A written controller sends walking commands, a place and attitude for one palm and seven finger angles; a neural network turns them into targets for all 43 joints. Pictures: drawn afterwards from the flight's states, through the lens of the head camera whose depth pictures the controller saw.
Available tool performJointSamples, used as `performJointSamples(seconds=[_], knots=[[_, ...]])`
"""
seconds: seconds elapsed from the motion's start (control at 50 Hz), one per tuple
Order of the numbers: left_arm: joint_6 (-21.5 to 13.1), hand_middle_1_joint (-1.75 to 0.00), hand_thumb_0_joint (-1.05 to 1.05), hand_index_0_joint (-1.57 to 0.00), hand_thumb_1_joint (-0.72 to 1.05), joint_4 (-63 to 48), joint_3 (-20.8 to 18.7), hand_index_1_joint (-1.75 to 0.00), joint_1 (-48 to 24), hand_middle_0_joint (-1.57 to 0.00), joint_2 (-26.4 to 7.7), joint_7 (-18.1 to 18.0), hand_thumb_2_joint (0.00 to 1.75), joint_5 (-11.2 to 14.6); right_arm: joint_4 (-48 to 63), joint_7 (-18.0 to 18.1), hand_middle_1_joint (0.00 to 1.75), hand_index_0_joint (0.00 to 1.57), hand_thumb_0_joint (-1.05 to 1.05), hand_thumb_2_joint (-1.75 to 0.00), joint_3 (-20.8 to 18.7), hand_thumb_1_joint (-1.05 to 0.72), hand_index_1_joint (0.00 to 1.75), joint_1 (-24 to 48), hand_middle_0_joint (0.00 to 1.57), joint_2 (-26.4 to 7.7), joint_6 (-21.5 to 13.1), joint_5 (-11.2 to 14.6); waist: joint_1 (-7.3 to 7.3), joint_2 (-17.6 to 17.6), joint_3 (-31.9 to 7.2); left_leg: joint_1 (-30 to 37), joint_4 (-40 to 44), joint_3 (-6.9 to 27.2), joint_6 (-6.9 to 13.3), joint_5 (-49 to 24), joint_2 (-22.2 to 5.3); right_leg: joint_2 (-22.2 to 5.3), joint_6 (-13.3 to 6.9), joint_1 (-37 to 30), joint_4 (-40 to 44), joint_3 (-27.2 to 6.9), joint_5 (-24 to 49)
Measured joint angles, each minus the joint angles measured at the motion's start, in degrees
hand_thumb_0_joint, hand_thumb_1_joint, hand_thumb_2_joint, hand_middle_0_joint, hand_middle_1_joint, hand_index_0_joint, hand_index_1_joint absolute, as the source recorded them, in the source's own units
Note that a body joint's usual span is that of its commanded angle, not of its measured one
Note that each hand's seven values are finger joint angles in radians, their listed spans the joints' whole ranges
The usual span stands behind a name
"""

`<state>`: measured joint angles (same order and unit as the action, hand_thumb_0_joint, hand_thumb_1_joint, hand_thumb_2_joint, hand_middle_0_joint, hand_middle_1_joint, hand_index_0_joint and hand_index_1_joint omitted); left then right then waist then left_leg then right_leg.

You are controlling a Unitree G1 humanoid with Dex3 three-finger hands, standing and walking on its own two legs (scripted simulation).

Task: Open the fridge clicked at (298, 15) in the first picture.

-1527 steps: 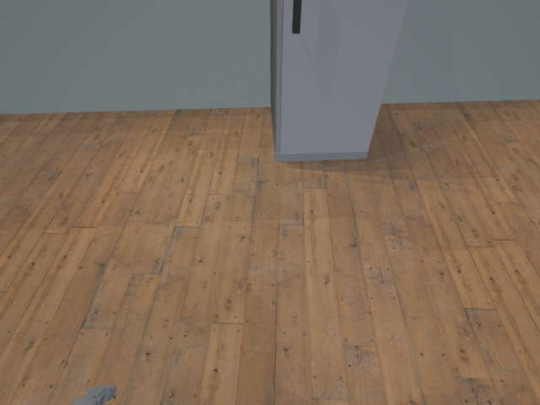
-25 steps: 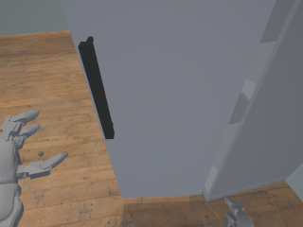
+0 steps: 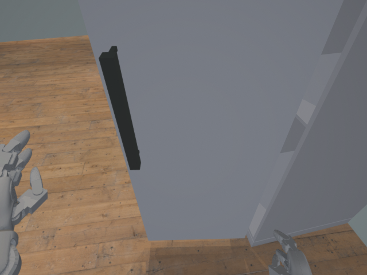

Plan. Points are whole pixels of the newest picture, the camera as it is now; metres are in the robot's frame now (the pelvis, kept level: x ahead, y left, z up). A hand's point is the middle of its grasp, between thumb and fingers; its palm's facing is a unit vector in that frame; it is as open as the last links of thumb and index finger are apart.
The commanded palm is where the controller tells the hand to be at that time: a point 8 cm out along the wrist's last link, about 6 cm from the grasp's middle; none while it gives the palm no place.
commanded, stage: draw the hand back to the body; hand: left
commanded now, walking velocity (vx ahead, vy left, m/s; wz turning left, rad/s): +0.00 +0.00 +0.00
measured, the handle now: (126, 116) +0.42 +0.21 +0.14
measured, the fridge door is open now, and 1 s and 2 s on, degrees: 79 79 79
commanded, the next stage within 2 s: step back with the hand held close in 0.16 s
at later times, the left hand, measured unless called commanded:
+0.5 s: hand (50, 191) +0.19 +0.27 +0.15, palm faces +0.40 -0.81 -0.42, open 7.4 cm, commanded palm +0.13 +0.31 +0.17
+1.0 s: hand (0, 243) +0.10 +0.29 +0.15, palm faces +0.47 -0.79 -0.39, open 7.4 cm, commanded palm +0.04 +0.33 +0.17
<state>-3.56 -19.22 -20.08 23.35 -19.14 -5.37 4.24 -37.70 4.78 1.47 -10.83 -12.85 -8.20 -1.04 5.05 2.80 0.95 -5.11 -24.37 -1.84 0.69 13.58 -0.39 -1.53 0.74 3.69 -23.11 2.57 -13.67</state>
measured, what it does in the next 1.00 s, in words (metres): shifts its weight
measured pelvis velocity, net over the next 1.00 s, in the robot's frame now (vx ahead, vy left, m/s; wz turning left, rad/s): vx -0.10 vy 0.03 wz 0.02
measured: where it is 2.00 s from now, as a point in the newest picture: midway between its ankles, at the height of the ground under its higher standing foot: outside the picture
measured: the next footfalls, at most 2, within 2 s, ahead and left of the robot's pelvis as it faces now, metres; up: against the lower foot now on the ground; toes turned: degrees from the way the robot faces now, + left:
right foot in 1.34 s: -0.23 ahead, -0.09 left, +0.00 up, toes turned -2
left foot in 1.50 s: -0.08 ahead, +0.11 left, +0.00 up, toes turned -1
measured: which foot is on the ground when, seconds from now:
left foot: down 0.00-1.00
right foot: down 0.00-1.00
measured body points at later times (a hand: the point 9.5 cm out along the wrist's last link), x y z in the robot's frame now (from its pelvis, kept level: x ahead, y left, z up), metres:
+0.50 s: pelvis -0.02 +0.01 +0.00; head -0.01 +0.00 +0.45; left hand +0.16 +0.31 +0.18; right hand +0.17 -0.23 -0.08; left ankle +0.00 +0.11 -0.74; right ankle -0.01 -0.13 -0.74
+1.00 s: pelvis -0.10 +0.03 -0.02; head -0.09 +0.04 +0.43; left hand +0.07 +0.33 +0.17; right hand +0.08 -0.21 -0.09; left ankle +0.00 +0.11 -0.74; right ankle -0.01 -0.13 -0.74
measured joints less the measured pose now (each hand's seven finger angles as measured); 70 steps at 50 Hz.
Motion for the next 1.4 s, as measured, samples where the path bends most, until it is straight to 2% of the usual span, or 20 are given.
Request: performJointSamples(seconds=[0.3,0.42,0.52,0.62,0.72,0.82,0.9,0.98,1.02,1.06,1.08,1.12,1.16,1.22,1.28,1.32,1.34,1.36,1.4], knots=[[0.00,-0.30,0.02,-0.21,0.89,-0.17,0.10,-0.30,-0.22,-0.21,-0.17,0.00,0.90,-0.03,-0.76,0.15,0.30,0.21,0.01,-0.90,0.00,-0.90,0.30,-0.70,0.20,0.21,0.27,-0.18,-0.32,0.16,0.31,0.64,0.52,0.00,-0.16,-0.35,-0.26,0.29,-0.17,-0.73,0.78,-0.01,0.51],[-3.29,-0.30,0.02,-0.21,0.89,-1.77,-1.21,-0.30,-0.08,-0.21,-0.56,-0.53,0.90,-1.08,1.62,-0.39,0.30,0.21,0.01,-0.90,-0.14,-0.90,0.30,0.58,0.20,-0.56,3.25,-0.03,-2.42,0.20,-0.35,-5.29,-2.34,0.67,0.08,-0.16,-0.85,0.87,0.04,3.56,1.06,0.62,1.83],[-4.39,-0.30,0.02,-0.21,0.90,-4.92,-1.01,-0.30,4.12,-0.21,-1.82,-0.51,0.90,-1.18,4.35,-0.34,0.30,0.21,0.01,-0.90,-1.24,-0.90,0.30,1.33,0.20,-0.92,5.48,0.18,-3.97,-0.82,0.49,-8.45,-2.68,-0.41,0.75,-1.05,-0.22,0.14,0.73,7.55,-0.37,-0.45,2.52],[-4.92,-0.30,0.02,-0.22,0.89,-7.99,-2.21,-0.30,7.42,-0.21,-4.43,-0.66,0.90,-1.03,6.06,0.03,0.30,0.21,0.01,-0.90,-2.00,-0.90,0.30,0.67,0.20,-0.67,6.86,0.62,-4.42,-2.08,0.91,-10.47,-3.61,-1.24,1.48,-1.63,0.44,-0.60,1.40,10.22,-2.30,-1.29,2.82],[-6.37,-0.30,0.02,-0.22,0.89,-8.93,-4.45,-0.30,6.89,-0.22,-5.77,-1.41,0.90,-1.43,6.59,0.20,0.30,0.20,0.01,-0.90,-1.80,-0.90,0.30,-0.42,0.20,-0.20,6.47,0.88,-4.08,-2.95,0.83,-12.33,-5.32,-1.39,2.11,-2.13,0.90,-1.13,1.75,12.30,-4.59,-1.47,3.05],[-7.90,-0.30,0.02,-0.22,0.89,-7.13,-5.43,-0.30,4.48,-0.21,-4.26,-1.94,0.90,-2.71,6.66,0.05,0.30,0.21,0.01,-0.90,-1.37,-0.90,0.30,-1.18,0.20,0.09,4.91,1.11,-3.92,-2.47,0.73,-15.11,-8.84,-0.80,2.51,-1.94,1.03,-1.11,1.82,14.78,-8.13,-1.34,2.71],[-8.45,-0.30,0.02,-0.21,0.89,-6.26,-4.69,-0.30,3.37,-0.21,-2.17,-2.05,0.90,-3.62,5.94,-0.29,0.30,0.21,0.01,-0.90,-1.26,-0.90,0.30,-1.82,0.20,0.25,3.92,0.93,-3.76,-1.84,0.58,-17.94,-12.55,0.11,2.61,1.18,0.69,-0.59,1.28,16.32,-9.46,-0.76,2.68],[-9.07,-0.30,0.02,-0.21,0.89,-8.70,-3.07,-0.30,3.86,-0.21,-1.43,-2.71,0.90,-3.25,4.21,-0.74,0.30,0.21,0.01,-0.90,-1.14,-0.90,0.30,-2.23,0.20,0.08,3.18,0.53,-3.76,-2.75,0.67,-20.92,-16.26,1.04,1.27,7.24,1.13,-0.68,0.93,17.94,-9.77,-0.43,3.81],[-9.33,-0.30,0.02,-0.22,0.89,-10.45,-2.59,-0.30,3.74,-0.21,-2.02,-3.03,0.90,-3.05,3.36,-0.70,0.30,0.21,0.01,-0.90,-1.05,-0.90,0.30,-2.23,0.20,-0.06,3.13,0.41,-4.06,-3.62,1.37,-21.30,-16.26,1.02,1.31,5.17,1.36,-1.00,1.22,18.56,-10.74,-0.37,3.86],[-9.75,-0.30,0.02,-0.22,0.89,-11.46,-2.88,-0.30,3.36,-0.21,-2.84,-3.18,0.90,-3.03,3.35,-0.31,0.30,0.21,0.01,-0.90,-1.01,-0.90,0.30,-2.42,0.20,-0.16,2.89,0.36,-4.46,-3.63,1.99,-21.53,-15.27,1.00,2.67,-0.17,1.01,-0.32,1.15,20.16,-14.42,-0.80,-1.23],[-9.85,-0.30,0.02,-0.22,0.89,-11.49,-3.33,-0.30,2.95,-0.21,-3.34,-3.20,0.90,-3.35,3.49,-0.12,0.30,0.21,0.01,-0.90,-1.25,-0.90,0.30,-2.58,0.20,-0.04,2.48,0.19,-4.97,-2.88,2.30,-21.70,-14.63,1.50,3.35,-3.26,0.49,1.12,1.07,21.45,-19.90,-1.64,-4.58],[-9.91,-0.30,0.02,-0.22,0.89,-10.99,-4.75,-0.30,1.70,-0.22,-4.85,-3.14,0.90,-3.78,2.88,-0.23,0.30,0.21,0.01,-0.90,-2.05,-0.90,0.30,-2.81,0.20,1.11,1.51,-0.10,-5.91,-2.00,2.62,-21.78,-12.93,2.95,3.54,-5.88,0.12,3.90,0.66,23.09,-32.75,-3.18,-8.66],[-10.47,-0.30,0.02,-0.22,0.89,-10.64,-6.46,-0.30,1.30,-0.22,-6.09,-3.11,0.90,-3.58,1.89,-1.05,0.30,0.21,0.01,-0.90,-2.39,-0.90,0.30,-3.18,0.20,2.32,0.88,0.02,-6.03,-1.62,1.72,-21.68,-9.84,3.78,3.31,-7.17,-0.39,5.88,0.30,21.95,-38.73,-3.30,-10.99],[-11.02,-0.30,0.02,-0.22,0.89,-11.74,-8.26,-0.30,3.77,-0.21,-6.59,-3.58,0.90,-2.42,1.18,-2.15,0.30,0.21,0.01,-0.90,-2.11,-0.90,0.30,-3.80,0.20,3.47,0.02,0.16,-5.27,-1.65,-0.97,-21.58,-3.79,3.34,2.75,-11.03,-1.24,6.41,-0.41,16.13,-33.62,-1.56,-13.98],[-10.65,-0.30,0.02,-0.21,0.89,-12.82,-7.55,-0.30,6.47,-0.21,-5.93,-3.66,0.90,-1.23,0.96,-2.59,0.30,0.21,0.01,-0.90,-1.43,-0.90,0.30,-3.41,0.20,3.98,-0.52,0.01,-4.21,-2.14,-3.47,-21.92,1.78,2.06,1.61,-14.54,-1.39,6.25,-1.68,8.48,-19.25,-0.19,-16.59],[-10.45,-0.30,0.02,-0.21,0.90,-12.66,-6.49,-0.30,6.95,-0.21,-5.63,-3.35,0.90,-0.80,1.28,-2.66,0.30,0.21,0.01,-0.90,-1.08,-0.90,0.30,-2.18,0.20,3.87,-0.57,-0.28,-3.28,-2.72,-4.05,-22.97,3.41,0.61,0.72,-16.44,-1.03,5.45,-2.99,3.11,-6.39,-0.05,-13.86],[-10.54,-0.30,0.02,-0.21,0.90,-12.66,-6.41,-0.30,6.98,-0.21,-5.99,-3.25,0.90,-0.76,1.57,-2.69,0.30,0.21,0.01,-0.90,-0.85,-0.90,0.30,-1.07,0.20,3.84,-0.41,-0.35,-2.32,-3.97,-3.90,-24.55,1.72,-0.95,0.05,-15.51,-0.48,3.98,-3.82,1.62,-0.97,-1.31,-9.66],[-10.79,-0.30,0.02,-0.21,0.90,-11.83,-5.18,-0.30,6.22,-0.21,-5.18,-2.86,0.90,-0.95,0.90,-2.52,0.30,0.21,0.01,-0.90,-0.91,-0.90,0.30,0.33,0.20,3.22,0.00,-0.33,-1.74,-2.92,-3.12,-26.39,-2.64,-0.67,-0.71,-11.29,-0.98,4.35,-3.57,1.99,-0.56,-1.71,-6.53],[-10.63,-0.30,0.02,-0.21,0.89,-10.06,-2.54,-0.30,5.13,-0.21,-4.58,-2.16,0.90,-1.41,-1.22,-1.74,0.30,0.21,0.01,-0.90,-1.10,-0.90,0.30,1.20,0.20,2.57,0.92,-0.56,-1.35,-1.96,-2.83,-28.30,-14.91,0.71,-1.96,-0.18,-0.30,4.61,-2.32,2.11,-1.95,-2.27,-6.84]])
